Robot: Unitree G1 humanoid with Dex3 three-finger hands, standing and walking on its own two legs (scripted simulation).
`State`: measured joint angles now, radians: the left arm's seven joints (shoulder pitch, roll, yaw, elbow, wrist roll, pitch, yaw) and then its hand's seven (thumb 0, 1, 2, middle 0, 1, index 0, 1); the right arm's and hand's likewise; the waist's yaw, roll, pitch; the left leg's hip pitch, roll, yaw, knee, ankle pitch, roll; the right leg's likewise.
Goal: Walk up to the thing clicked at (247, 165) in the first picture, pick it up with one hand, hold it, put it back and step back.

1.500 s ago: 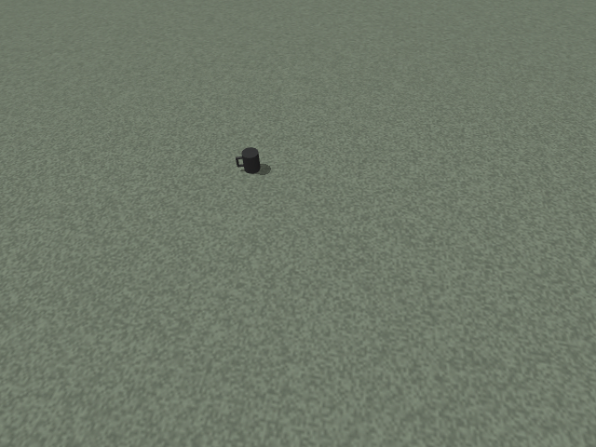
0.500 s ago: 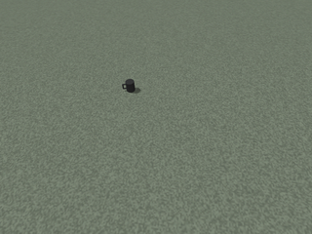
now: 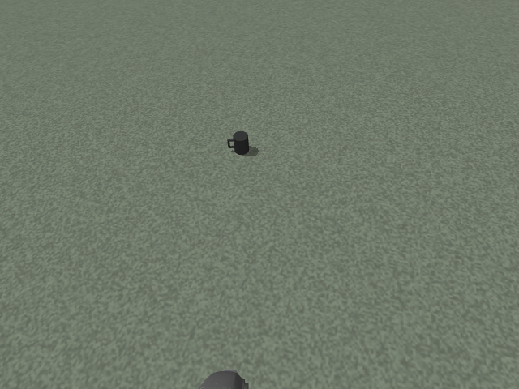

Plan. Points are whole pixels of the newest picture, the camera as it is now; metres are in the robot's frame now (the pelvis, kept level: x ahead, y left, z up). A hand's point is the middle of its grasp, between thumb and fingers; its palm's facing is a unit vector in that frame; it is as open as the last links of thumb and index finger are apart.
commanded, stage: walk up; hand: left
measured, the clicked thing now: (238, 143) +1.41 +0.23 -0.72
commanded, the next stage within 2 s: none
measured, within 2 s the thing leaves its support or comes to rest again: neither
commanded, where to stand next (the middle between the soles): +0.97 +0.00 m, yaw +0 degrees
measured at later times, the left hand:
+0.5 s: hand (120, 298) +0.29 +0.31 -0.12, palm faces -0.09 -0.92 -0.38, open 7.4 cm
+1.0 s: hand (172, 228) +0.46 +0.25 -0.14, palm faces -0.01 -0.93 -0.37, open 7.4 cm
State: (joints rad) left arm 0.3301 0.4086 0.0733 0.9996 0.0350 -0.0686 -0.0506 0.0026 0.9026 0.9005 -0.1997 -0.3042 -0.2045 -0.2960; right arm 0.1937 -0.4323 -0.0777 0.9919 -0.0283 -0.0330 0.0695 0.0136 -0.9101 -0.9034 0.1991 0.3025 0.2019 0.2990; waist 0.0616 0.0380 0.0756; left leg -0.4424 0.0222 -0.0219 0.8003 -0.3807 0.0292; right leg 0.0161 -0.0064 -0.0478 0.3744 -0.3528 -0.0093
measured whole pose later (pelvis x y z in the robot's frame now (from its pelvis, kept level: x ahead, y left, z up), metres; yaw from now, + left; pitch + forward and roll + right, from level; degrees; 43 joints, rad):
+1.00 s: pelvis +0.43 -0.02 +0.00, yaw +0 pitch -2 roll -2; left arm 0.34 0.39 0.05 0.85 0.02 -0.08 -0.05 0.00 0.90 0.90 -0.20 -0.30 -0.21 -0.30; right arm 0.24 -0.42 -0.06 0.87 -0.02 -0.03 0.08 0.01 -0.91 -0.90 0.20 0.30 0.20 0.30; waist 0.04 0.04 0.09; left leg -0.50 0.06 0.00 0.67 -0.15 0.02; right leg -0.04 0.01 -0.13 0.44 -0.36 -0.02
